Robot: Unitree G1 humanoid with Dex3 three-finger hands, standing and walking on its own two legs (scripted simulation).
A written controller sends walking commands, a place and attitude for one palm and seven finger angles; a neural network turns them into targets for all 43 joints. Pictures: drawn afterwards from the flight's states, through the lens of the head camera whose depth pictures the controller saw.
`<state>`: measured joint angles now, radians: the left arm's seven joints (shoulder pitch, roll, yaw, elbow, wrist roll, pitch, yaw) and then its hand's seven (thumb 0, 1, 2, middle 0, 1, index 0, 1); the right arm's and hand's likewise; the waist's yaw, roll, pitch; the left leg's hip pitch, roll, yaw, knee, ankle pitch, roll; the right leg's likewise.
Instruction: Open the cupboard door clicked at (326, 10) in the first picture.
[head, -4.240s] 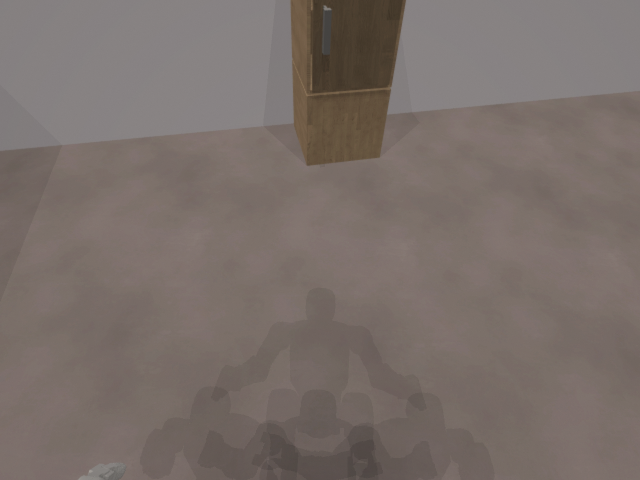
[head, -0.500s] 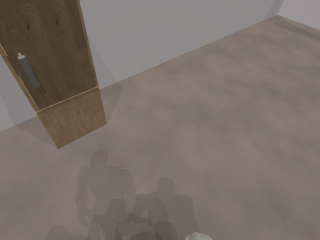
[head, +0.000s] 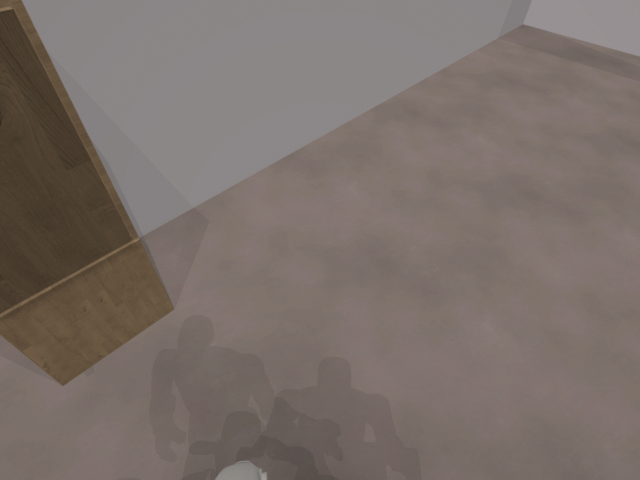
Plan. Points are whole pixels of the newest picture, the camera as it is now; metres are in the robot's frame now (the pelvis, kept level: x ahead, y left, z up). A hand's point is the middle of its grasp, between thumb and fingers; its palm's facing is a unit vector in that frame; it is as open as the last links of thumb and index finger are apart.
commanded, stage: turn to face it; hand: left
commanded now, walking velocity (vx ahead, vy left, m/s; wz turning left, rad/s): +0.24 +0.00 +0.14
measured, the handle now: out of the picture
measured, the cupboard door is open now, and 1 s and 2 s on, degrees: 0 0 0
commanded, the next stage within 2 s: take the last steps up to it in 1.46 s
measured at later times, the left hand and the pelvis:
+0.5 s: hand (152, 455) +0.19 +0.26 -0.17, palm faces +0.24 -0.95 -0.20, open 7.4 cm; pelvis +0.14 +0.05 +0.00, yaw +11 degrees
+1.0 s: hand out of the picture +0.14 +0.20 -0.14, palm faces +0.50 -0.82 -0.29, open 7.4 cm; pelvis +0.17 -0.01 +0.00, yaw +31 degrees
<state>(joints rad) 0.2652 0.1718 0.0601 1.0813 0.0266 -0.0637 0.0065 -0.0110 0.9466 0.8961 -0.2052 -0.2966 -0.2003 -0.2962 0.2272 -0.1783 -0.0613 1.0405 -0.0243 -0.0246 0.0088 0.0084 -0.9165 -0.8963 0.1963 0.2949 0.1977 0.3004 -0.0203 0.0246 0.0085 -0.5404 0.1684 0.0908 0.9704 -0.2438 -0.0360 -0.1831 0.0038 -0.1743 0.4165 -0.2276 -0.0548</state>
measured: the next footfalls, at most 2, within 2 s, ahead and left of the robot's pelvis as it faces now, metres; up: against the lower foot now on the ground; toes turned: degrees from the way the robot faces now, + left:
left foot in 0.18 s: +0.21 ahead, +0.14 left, +0.00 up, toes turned +12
right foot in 0.70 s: +0.25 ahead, -0.08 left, +0.00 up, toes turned +17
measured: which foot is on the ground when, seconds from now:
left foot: up 0.00-0.16, down 0.18-0.70, up 0.72-1.00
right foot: down 0.00-0.20, up 0.22-0.68, down 0.70-1.00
